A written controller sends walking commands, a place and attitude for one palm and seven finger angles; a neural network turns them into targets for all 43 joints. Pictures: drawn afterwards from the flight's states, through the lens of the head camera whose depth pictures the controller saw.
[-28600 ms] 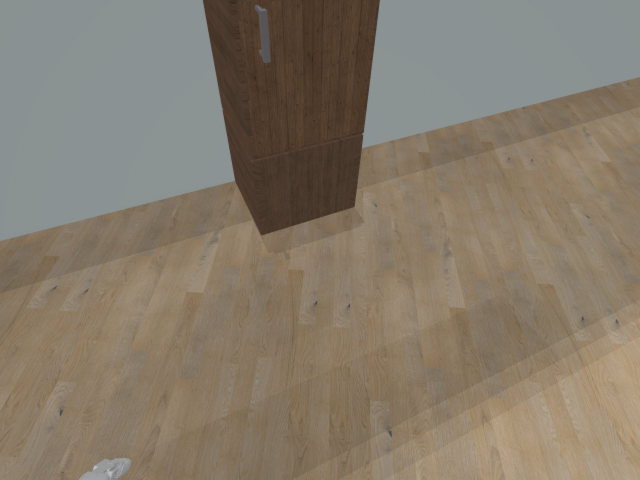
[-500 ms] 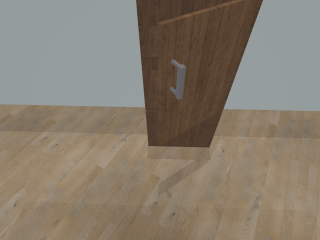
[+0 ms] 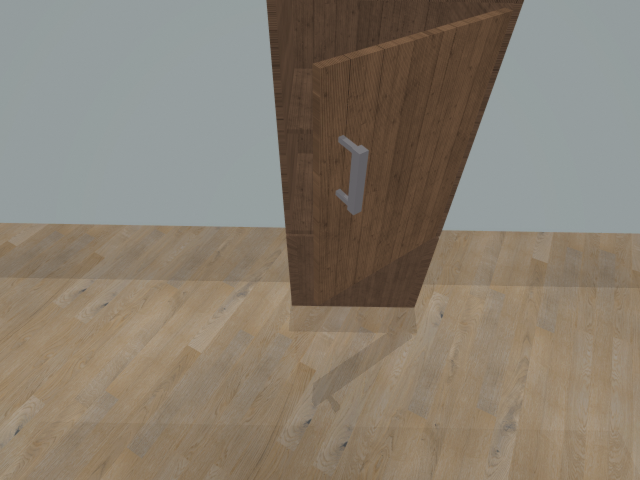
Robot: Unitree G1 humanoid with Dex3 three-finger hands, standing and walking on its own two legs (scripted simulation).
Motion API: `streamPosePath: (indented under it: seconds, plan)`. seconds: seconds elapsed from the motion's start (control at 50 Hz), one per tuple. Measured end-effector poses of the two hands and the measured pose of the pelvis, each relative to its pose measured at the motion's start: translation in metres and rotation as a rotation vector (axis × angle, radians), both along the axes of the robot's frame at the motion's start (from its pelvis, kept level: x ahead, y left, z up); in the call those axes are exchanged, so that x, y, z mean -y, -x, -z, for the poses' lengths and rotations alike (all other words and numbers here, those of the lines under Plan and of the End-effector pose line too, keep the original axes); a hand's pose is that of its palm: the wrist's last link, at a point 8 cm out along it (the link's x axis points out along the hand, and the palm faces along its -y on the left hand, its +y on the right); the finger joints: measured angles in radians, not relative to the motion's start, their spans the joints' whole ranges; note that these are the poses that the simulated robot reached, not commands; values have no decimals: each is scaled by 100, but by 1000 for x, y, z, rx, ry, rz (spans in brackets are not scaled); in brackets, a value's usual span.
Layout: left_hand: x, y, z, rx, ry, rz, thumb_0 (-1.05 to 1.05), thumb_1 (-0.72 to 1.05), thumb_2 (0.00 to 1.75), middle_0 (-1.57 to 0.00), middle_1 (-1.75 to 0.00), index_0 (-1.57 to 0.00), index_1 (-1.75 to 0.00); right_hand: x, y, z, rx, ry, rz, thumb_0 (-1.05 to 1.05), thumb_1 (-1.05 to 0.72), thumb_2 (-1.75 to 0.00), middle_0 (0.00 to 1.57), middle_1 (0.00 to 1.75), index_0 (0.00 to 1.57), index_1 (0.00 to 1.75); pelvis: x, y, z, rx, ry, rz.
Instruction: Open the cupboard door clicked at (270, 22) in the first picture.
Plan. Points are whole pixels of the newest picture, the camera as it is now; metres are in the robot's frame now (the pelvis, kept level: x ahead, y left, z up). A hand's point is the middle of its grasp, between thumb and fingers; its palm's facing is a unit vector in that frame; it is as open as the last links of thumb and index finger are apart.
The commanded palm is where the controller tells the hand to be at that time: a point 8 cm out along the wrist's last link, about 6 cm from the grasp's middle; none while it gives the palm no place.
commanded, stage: look to check the result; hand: left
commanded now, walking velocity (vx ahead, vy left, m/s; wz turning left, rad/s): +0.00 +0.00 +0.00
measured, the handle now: (349, 176) +0.57 -0.02 +0.06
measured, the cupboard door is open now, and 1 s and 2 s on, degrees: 36 36 36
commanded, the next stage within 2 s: walk to a spot facing it in 0.62 s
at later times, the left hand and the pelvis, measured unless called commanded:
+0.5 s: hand out of the picture +0.01 +0.15 -0.18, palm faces +0.06 -0.98 -0.17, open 7.3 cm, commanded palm none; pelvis +0.02 +0.00 +0.00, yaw +0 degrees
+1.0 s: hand out of the picture +0.02 +0.17 -0.18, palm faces +0.00 -0.98 -0.19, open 7.3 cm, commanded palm none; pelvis +0.02 +0.00 +0.00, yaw -5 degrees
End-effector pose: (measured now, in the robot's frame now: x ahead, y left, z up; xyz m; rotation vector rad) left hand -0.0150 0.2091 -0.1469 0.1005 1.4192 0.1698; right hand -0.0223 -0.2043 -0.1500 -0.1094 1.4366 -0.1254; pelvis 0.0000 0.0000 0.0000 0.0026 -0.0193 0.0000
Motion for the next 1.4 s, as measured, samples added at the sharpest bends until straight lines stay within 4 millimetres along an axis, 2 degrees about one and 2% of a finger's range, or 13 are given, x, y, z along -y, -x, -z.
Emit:
streamPosePath:
  seconds: [0.2, 0.4, 0.8, 0.94, 1.02, 1.1, 1.22, 1.4]
  plan:
    - [3, 0, -1, -32, 4, -8, 0, 91, 90, -20, -30, -20, -30, 4, -17, -1, 0, 9, -14, 0, -90, -90, 20, 30, 20, 29, 1, -10, -1, 3, 1, -3]
    - [4, -10, -1, -26, 5, -7, 0, 91, 90, -20, -30, -20, -30, 5, -29, -1, 3, 11, -22, 0, -91, -90, 20, 30, 20, 29, 2, -19, -2, 4, 1, -5]
    - [4, -24, -1, -18, 7, -2, 0, 91, 90, -20, -30, -20, -30, 8, -35, -3, -7, 20, -20, 0, -90, -90, 20, 30, 20, 29, 3, -27, -3, 4, 1, -1]
    - [-2, -28, 1, -47, -1, 25, 0, 91, 90, -20, -30, -20, -30, 14, -34, 1, 7, 42, 41, 0, -91, -90, 20, 30, 20, 29, 3, -23, 2, 0, -1, 53]
    - [-9, -39, 3, -44, -20, 62, 0, 91, 90, -20, -30, -20, -30, 24, -31, 3, 28, 59, 85, 0, -90, -90, 20, 30, 20, 30, 6, -20, 6, -7, -11, 93]
    - [-12, -59, 0, -19, -56, 107, 0, 91, 90, -20, -30, -20, -30, 39, -27, 9, 52, 70, 119, 0, -90, -90, 20, 30, 20, 30, 13, -17, 10, -4, -29, 140]
    - [0, -98, -8, 80, -115, 186, 0, 91, 90, -19, -29, -20, -30, 72, -24, 22, 80, 63, 176, 0, -90, -90, 20, 30, 20, 30, 36, -14, 18, -3, -26, 202]
    - [29, -118, -22, 91, -103, 281, 0, 91, 90, -20, -30, -20, -30, 115, -53, -8, 189, 105, 235, 0, -90, -90, 20, 30, 20, 29, 53, -9, -1, -26, -50, 291]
